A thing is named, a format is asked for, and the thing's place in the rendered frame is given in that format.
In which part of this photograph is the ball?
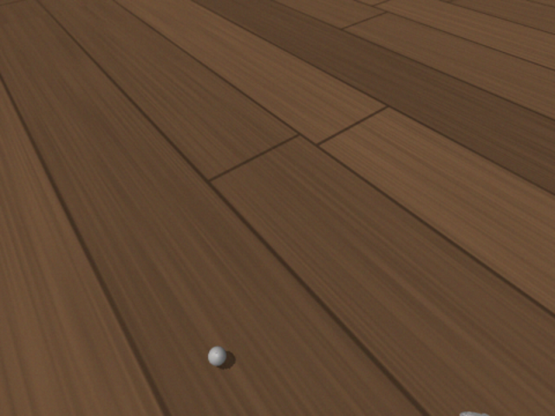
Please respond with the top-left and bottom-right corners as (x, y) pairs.
(208, 346), (226, 366)

